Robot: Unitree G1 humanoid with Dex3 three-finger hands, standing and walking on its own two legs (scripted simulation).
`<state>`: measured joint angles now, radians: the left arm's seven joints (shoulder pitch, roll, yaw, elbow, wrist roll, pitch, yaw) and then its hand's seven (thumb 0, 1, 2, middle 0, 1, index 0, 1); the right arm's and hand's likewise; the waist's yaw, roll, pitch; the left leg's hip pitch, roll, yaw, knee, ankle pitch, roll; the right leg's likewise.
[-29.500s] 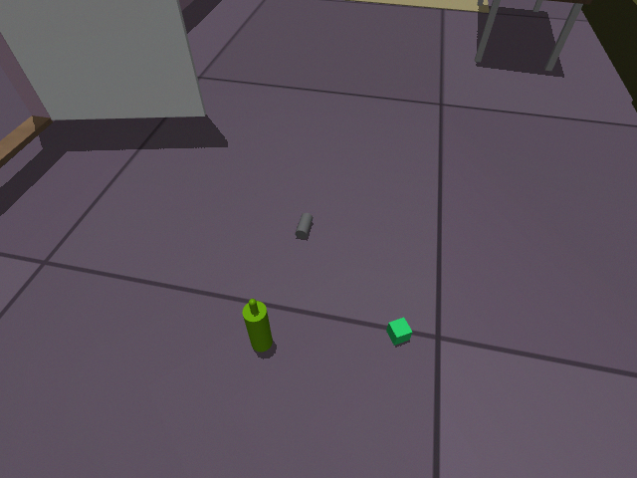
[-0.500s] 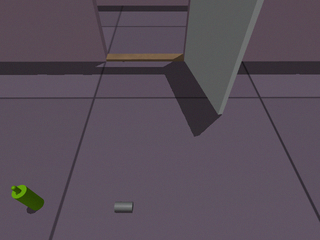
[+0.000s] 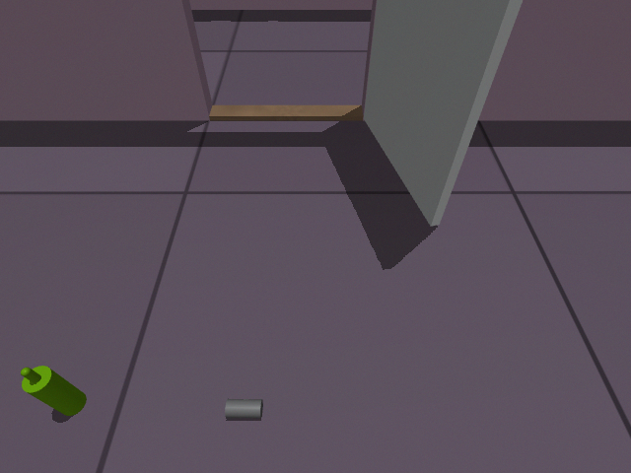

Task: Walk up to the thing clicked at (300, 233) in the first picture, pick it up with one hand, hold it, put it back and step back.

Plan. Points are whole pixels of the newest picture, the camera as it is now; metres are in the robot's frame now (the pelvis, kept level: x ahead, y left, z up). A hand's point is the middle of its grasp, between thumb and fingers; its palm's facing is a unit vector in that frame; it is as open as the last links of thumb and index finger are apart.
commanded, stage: stand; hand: left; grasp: from above
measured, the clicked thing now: (244, 408) +0.42 +0.23 -0.76
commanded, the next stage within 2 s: rise first in 1.10 s
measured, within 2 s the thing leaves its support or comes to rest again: neither
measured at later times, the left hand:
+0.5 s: hand out of the picture +0.07 +0.25 -0.16, palm faces -0.04 -0.94 -0.34, open 7.4 cm
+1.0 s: hand out of the picture +0.08 +0.25 -0.16, palm faces -0.04 -0.94 -0.34, open 7.4 cm
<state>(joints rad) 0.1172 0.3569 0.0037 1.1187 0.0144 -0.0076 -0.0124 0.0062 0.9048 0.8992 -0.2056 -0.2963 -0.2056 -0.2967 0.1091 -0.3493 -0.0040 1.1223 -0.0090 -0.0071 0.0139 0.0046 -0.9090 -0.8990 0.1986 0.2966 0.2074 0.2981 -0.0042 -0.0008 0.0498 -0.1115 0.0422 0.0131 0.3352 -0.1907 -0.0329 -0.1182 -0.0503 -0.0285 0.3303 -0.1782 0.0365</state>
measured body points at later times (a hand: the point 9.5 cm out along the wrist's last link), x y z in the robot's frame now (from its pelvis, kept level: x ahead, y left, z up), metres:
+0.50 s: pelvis +0.00 +0.00 +0.00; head +0.01 +0.00 +0.45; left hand +0.08 +0.30 -0.13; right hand +0.08 -0.30 -0.13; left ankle -0.01 +0.14 -0.75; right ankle +0.00 -0.14 -0.75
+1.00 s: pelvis +0.00 +0.00 +0.00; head +0.01 +0.00 +0.45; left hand +0.08 +0.30 -0.13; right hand +0.07 -0.30 -0.13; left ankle -0.01 +0.14 -0.75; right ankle +0.00 -0.14 -0.75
